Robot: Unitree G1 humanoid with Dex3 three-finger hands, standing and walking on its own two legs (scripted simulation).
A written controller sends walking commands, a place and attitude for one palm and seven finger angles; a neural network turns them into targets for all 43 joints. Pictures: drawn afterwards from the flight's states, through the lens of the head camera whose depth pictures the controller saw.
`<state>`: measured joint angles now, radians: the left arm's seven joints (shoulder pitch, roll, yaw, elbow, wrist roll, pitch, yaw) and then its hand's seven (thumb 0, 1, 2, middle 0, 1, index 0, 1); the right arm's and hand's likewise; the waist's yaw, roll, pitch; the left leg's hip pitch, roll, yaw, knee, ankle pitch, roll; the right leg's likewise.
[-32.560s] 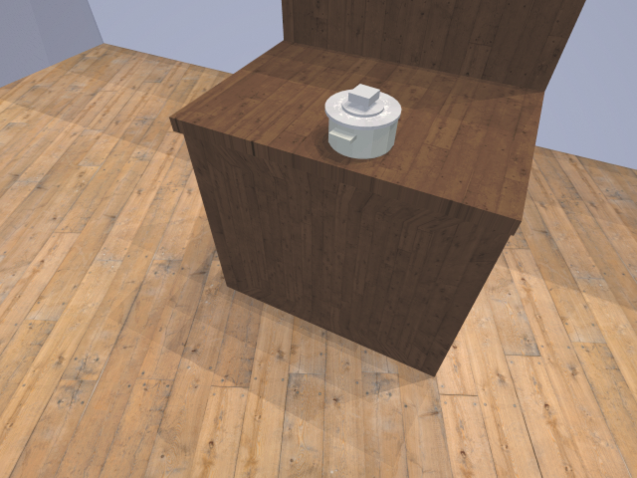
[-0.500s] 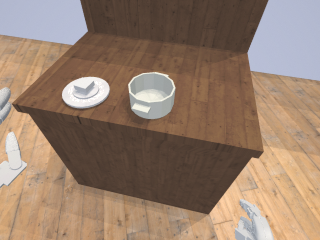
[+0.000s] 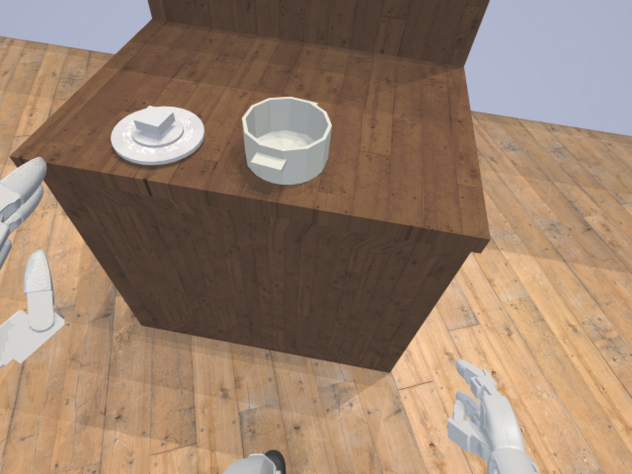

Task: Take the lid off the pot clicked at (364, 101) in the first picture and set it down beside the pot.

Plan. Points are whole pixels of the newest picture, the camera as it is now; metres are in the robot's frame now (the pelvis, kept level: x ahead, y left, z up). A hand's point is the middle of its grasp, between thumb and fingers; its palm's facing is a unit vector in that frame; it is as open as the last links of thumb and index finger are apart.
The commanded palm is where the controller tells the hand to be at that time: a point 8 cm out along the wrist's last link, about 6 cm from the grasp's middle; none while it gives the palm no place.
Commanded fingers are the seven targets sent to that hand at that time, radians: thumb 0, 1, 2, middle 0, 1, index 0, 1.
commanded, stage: step back with the hand held close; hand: left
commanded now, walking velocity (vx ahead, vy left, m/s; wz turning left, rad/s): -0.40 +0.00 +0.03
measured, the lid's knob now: (155, 120) +0.67 +0.33 +0.03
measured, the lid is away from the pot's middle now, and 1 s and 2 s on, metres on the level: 0.24 0.24 0.24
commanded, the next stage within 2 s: stop stepping back and stand still in 0.22 s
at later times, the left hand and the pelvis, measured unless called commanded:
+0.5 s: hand out of the picture +0.05 +0.22 +0.19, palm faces +0.25 -0.83 -0.49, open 7.4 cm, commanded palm +0.00 +0.28 +0.21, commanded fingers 0.00 0.90 0.90 -0.20 -0.30 -0.20 -0.30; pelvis -0.13 +0.00 +0.00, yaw -1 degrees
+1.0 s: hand out of the picture +0.01 +0.26 +0.20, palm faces +0.39 -0.83 -0.39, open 7.4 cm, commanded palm -0.04 +0.31 +0.21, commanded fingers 0.00 0.90 0.90 -0.20 -0.30 -0.20 -0.30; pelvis -0.16 +0.02 +0.00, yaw +1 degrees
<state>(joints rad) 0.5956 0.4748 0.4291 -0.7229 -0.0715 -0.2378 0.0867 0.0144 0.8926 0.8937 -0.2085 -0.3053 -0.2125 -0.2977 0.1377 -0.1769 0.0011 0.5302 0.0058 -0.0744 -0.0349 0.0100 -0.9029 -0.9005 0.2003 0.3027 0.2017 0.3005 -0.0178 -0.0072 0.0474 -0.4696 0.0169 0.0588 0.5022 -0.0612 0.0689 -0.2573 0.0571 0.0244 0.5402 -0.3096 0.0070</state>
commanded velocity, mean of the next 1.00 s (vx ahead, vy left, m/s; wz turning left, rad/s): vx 0.01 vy -0.01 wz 0.00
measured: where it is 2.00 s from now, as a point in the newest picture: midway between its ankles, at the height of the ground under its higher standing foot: outside the picture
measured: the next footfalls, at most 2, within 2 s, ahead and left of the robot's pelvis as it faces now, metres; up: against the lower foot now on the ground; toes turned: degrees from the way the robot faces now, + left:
left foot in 0.22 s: +0.03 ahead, +0.11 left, +0.00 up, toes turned +1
right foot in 0.46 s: -0.13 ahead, -0.09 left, +0.00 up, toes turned +1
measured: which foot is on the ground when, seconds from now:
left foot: down 0.00-0.06, up 0.08-0.20, down 0.22-0.48, up 0.50-0.62, down 0.64-1.00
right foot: down 0.00-0.28, up 0.30-0.44, down 0.46-1.00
